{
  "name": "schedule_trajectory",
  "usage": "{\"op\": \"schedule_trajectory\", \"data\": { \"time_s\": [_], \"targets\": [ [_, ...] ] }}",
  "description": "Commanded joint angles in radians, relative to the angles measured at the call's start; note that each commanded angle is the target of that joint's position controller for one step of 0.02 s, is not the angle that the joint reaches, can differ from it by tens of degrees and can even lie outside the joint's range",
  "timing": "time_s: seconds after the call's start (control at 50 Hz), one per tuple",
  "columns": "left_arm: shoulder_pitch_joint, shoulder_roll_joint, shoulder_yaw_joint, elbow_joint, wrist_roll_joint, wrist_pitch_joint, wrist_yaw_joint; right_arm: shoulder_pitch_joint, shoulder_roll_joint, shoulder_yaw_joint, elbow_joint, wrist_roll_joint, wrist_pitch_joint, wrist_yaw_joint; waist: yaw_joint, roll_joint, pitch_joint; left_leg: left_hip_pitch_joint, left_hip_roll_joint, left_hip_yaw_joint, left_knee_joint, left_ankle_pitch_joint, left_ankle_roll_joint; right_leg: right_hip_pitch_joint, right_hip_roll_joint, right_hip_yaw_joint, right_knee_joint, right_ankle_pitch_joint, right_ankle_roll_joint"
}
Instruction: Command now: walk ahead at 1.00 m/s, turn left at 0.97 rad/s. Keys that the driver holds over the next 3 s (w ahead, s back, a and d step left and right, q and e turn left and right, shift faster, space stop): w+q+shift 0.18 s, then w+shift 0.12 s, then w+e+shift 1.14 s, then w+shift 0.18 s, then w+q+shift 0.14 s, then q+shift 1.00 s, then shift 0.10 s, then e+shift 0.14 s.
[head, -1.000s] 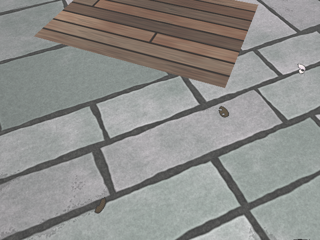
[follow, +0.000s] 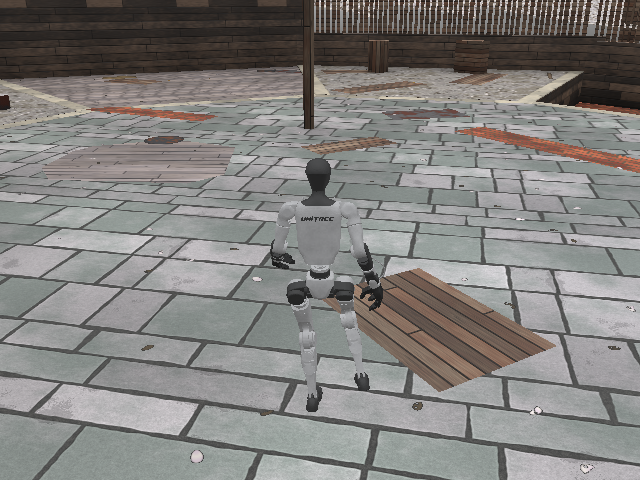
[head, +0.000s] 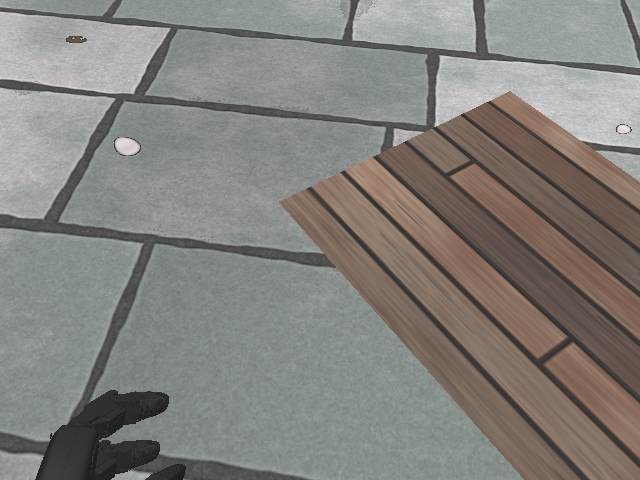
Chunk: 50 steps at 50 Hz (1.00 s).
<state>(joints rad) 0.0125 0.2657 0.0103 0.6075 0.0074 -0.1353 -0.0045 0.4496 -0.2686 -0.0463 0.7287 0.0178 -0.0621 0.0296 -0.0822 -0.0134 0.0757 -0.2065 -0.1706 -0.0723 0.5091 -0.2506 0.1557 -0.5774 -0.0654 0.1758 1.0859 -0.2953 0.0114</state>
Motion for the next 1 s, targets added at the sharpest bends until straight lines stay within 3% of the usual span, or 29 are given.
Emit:
{"op": "schedule_trajectory", "data": {
  "time_s": [0.02, 0.08, 0.16, 0.18, 0.22, 0.24, 0.26, 0.28, 0.3, 0.32, 0.36, 0.4, 0.44, 0.5, 0.56, 0.6, 0.64, 0.66, 0.68, 0.7, 0.72, 0.74, 0.76, 0.78, 0.8, 0.84, 0.88, 0.96, 1.0],
  "targets": [
    [-0.071, 0.077, 0.028, -0.074, 0.011, 0.007, 0.002, -0.113, -0.162, -0.045, -0.101, 0.013, -0.021, -0.04, 0.056, -0.007, 0.039, -0.167, 0.195, -0.339, -0.3, 0.013, 0.156, 0.036, 0.024, -0.074, -0.27, 0.186, 0.054],
    [-0.164, 0.053, 0.03, -0.114, -0.002, -0.002, -0.014, -0.08, -0.182, -0.057, -0.077, 0.019, -0.005, -0.048, -0.007, 0.044, 0.017, -0.247, 0.157, -0.292, -0.282, -0.033, 0.078, 0.222, 0.09, -0.122, -0.495, 0.42, 0.076],
    [-0.147, 0.135, 0.07, -0.124, -0.046, -0.012, -0.013, -0.055, -0.155, -0.062, -0.046, 0.033, 0.0, -0.058, 0.011, 0.119, -0.007, -0.037, 0.206, -0.388, -0.162, -0.018, 0.035, 0.243, 0.073, -0.045, -0.605, 0.374, 0.065],
    [-0.091, 0.161, 0.086, -0.113, -0.051, -0.015, -0.01, -0.063, -0.156, -0.065, -0.045, 0.028, 0.006, -0.059, 0.048, 0.138, -0.034, 0.01, 0.222, -0.397, -0.101, 0.097, 0.023, 0.287, 0.071, -0.056, -0.598, 0.32, 0.05],
    [0.313, 0.217, 0.123, -0.033, -0.053, -0.006, 0.006, -0.127, -0.123, -0.045, -0.074, -0.024, 0.014, -0.041, 0.261, 0.15, -0.293, -0.051, 0.177, -0.297, 0.337, 0.371, -0.042, 0.715, 0.005, -0.066, -0.485, 0.189, -0.002],
    [0.457, 0.265, 0.121, 0.0, -0.012, -0.002, 0.001, 0.035, 0.029, -0.006, -0.083, -0.016, 0.01, -0.033, 0.191, -0.186, -0.466, -0.357, 0.065, -0.215, 0.734, -0.154, -0.084, 1.077, -0.206, 0.354, -0.549, -0.216, -0.142],
    [0.457, 0.28, 0.122, 0.032, 0.001, -0.001, -0.026, 0.115, 0.011, 0.018, -0.095, 0.059, 0.001, -0.036, 0.146, -0.525, -0.482, -0.575, 0.094, -0.141, 0.951, -0.266, -0.099, 1.093, -0.344, 0.85, -0.806, -0.625, -0.223],
    [0.372, 0.17, 0.101, 0.003, -0.01, 0.007, -0.024, 0.001, -0.077, 0.005, -0.084, 0.059, 0.006, -0.042, 0.185, -0.334, -0.307, -0.641, 0.156, -0.106, 0.993, -0.165, -0.098, 0.959, -0.302, 0.771, -0.851, -0.657, -0.198],
    [0.331, 0.139, 0.092, 0.018, -0.008, 0.02, -0.018, -0.118, -0.119, -0.002, -0.101, 0.034, 0.004, -0.038, 0.191, -0.161, -0.185, -0.628, 0.178, -0.068, 0.961, -0.109, -0.095, 0.818, -0.255, 0.584, -0.845, -0.466, -0.181],
    [0.331, 0.143, 0.09, 0.037, 0.008, 0.024, -0.017, -0.221, -0.111, -0.001, -0.126, 0.002, -0.008, -0.035, 0.187, -0.029, -0.12, -0.583, 0.198, -0.061, 0.906, -0.091, -0.086, 0.686, -0.206, 0.461, -0.842, -0.281, -0.18],
    [0.315, 0.098, 0.068, 0.078, 0.011, 0.018, -0.023, -0.273, -0.074, 0.005, -0.15, -0.003, -0.017, -0.022, 0.124, -0.043, -0.061, -0.505, 0.24, -0.077, 0.765, -0.089, -0.07, 0.537, -0.134, 0.319, -0.859, -0.12, -0.197],
    [0.34, 0.054, 0.049, 0.105, -0.018, 0.019, -0.032, -0.297, -0.039, 0.016, -0.165, -0.007, -0.024, -0.018, 0.091, -0.068, -0.037, -0.486, 0.256, -0.045, 0.634, -0.124, -0.077, 0.486, -0.102, 0.282, -0.887, -0.032, -0.225],
    [0.325, 0.117, 0.065, 0.1, -0.033, 0.018, -0.018, -0.34, -0.041, 0.028, -0.189, -0.018, -0.04, -0.007, 0.074, -0.056, 0.014, -0.507, 0.279, -0.05, 0.472, -0.048, -0.11, 0.423, -0.142, 0.307, -0.93, -0.038, -0.269],
    [0.345, 0.183, 0.085, 0.097, -0.044, 0.019, -0.002, -0.459, -0.052, 0.037, -0.21, -0.026, -0.064, 0.014, 0.103, -0.015, 0.034, -0.312, 0.232, -0.002, 0.216, 0.174, -0.151, 0.287, -0.106, 0.182, -0.958, 0.048, -0.236],
    [0.416, 0.179, 0.08, 0.118, -0.056, 0.03, 0.0, -0.503, -0.083, 0.022, -0.216, -0.006, -0.074, 0.018, 0.114, -0.042, 0.029, -0.108, 0.195, 0.006, 0.096, 0.278, -0.167, 0.254, -0.119, 0.159, -0.967, 0.09, -0.209],
    [0.455, 0.168, 0.072, 0.139, -0.051, 0.044, 0.001, -0.466, -0.128, -0.006, -0.209, 0.001, -0.076, 0.005, 0.078, -0.056, -0.007, -0.011, 0.17, 0.024, 0.034, 0.201, -0.148, 0.319, -0.105, 0.137, -0.856, 0.242, -0.173],
    [0.424, 0.173, 0.066, 0.124, -0.027, 0.05, -0.002, -0.198, -0.193, -0.048, -0.161, -0.002, -0.072, -0.019, -0.088, -0.057, -0.193, 0.367, 0.216, 0.011, 0.072, 0.121, -0.106, 0.19, -0.019, 0.057, -0.439, 0.46, -0.106],
    [0.437, 0.076, 0.034, 0.093, 0.012, 0.044, 0.003, 0.041, -0.268, -0.069, -0.12, -0.007, -0.056, -0.037, -0.148, 0.112, -0.39, 0.664, 0.433, -0.245, 0.07, -0.106, -0.067, 0.011, 0.043, 0.0, -0.068, 0.101, -0.078],
    [0.55, -0.009, 0.008, 0.047, -0.075, 0.028, 0.007, 0.047, -0.313, -0.072, -0.1, -0.025, -0.05, -0.018, -0.051, 0.471, -0.522, 0.756, 0.619, -0.811, -0.194, -0.547, 0.075, -0.22, 0.086, -0.024, 0.236, -0.196, -0.063],
    [0.464, 0.074, 0.027, 0.068, -0.099, 0.037, 0.021, -0.029, -0.206, -0.052, -0.104, -0.016, -0.048, -0.018, -0.063, 0.299, -0.321, 0.621, 0.587, -0.782, -0.26, -0.607, 0.053, -0.339, 0.028, -0.033, 0.346, -0.133, -0.056],
    [0.362, 0.093, 0.033, 0.052, -0.086, 0.044, 0.021, -0.055, -0.151, -0.039, -0.087, -0.009, -0.045, -0.023, -0.065, 0.208, -0.186, 0.515, 0.566, -0.592, -0.241, -0.439, 0.033, -0.387, -0.01, -0.069, 0.368, -0.071, -0.058],
    [0.314, 0.088, 0.036, 0.053, -0.065, 0.057, 0.018, -0.094, -0.113, -0.029, -0.071, -0.024, -0.043, -0.023, -0.033, 0.078, -0.112, 0.381, 0.523, -0.437, -0.245, -0.245, 0.018, -0.335, -0.05, -0.077, 0.332, -0.027, -0.056],
    [0.276, 0.077, 0.041, 0.045, -0.044, 0.067, 0.01, -0.125, -0.079, -0.024, -0.059, -0.04, -0.044, -0.018, -0.006, 0.086, -0.054, 0.259, 0.476, -0.29, -0.242, -0.051, -0.002, -0.274, -0.08, -0.067, 0.26, -0.006, -0.06],
    [0.289, 0.044, 0.04, 0.032, -0.052, 0.084, -0.001, -0.176, -0.06, -0.02, -0.043, -0.047, -0.043, -0.019, 0.049, 0.129, -0.034, 0.196, 0.457, -0.23, -0.279, -0.049, -0.005, -0.246, -0.101, -0.061, 0.244, 0.009, -0.058],
    [0.282, 0.025, 0.036, 0.022, -0.061, 0.1, -0.007, -0.211, -0.053, -0.023, -0.034, -0.034, -0.047, -0.019, 0.075, 0.149, -0.014, 0.135, 0.474, -0.189, -0.31, -0.018, -0.002, -0.232, -0.128, -0.055, 0.224, -0.001, -0.053],
    [0.245, 0.019, 0.032, 0.0, -0.055, 0.124, -0.015, -0.246, -0.056, -0.027, -0.024, -0.022, -0.056, -0.022, 0.097, 0.088, 0.025, 0.096, 0.478, -0.065, -0.349, 0.11, -0.001, -0.263, -0.14, -0.06, 0.206, 0.035, -0.038],
    [0.213, 0.03, 0.029, -0.023, -0.042, 0.121, -0.026, -0.281, -0.107, -0.041, -0.021, -0.024, -0.062, -0.033, 0.123, 0.057, 0.05, 0.065, 0.458, 0.063, -0.387, 0.177, -0.017, -0.256, -0.14, -0.067, 0.096, 0.171, -0.029],
    [0.061, 0.062, 0.028, -0.052, -0.034, 0.103, -0.063, -0.222, -0.188, -0.057, 0.006, -0.021, -0.062, -0.04, 0.072, -0.036, 0.081, 0.1, 0.375, 0.28, -0.429, 0.326, -0.073, -0.089, -0.058, -0.234, -0.236, 0.408, -0.08],
    [0.049, 0.107, 0.047, -0.068, -0.042, 0.099, -0.072, -0.185, -0.251, -0.068, 0.013, -0.021, -0.049, -0.037, 0.094, 0.027, 0.036, 0.199, 0.389, 0.31, -0.335, 0.814, -0.089, 0.032, 0.031, -0.322, -0.298, 0.377, -0.116]
  ]
}}
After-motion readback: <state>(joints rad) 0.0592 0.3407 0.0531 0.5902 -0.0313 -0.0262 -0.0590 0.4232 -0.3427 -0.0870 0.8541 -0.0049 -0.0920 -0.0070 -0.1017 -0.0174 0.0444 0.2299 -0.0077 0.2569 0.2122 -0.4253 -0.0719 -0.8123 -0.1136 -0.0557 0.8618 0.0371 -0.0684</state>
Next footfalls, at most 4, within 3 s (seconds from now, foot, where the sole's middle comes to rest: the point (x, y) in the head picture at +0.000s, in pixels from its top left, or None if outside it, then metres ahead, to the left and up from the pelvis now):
0.22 right None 0.44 -0.17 -0.77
0.64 left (212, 392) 0.68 0.20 -0.77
1.08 right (315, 240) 1.10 -0.07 -0.77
1.52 left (302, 129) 1.55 -0.06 -0.77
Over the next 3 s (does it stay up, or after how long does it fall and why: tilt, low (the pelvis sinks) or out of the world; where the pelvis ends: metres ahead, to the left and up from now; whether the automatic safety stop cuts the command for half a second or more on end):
stays up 1.78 -0.40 0.01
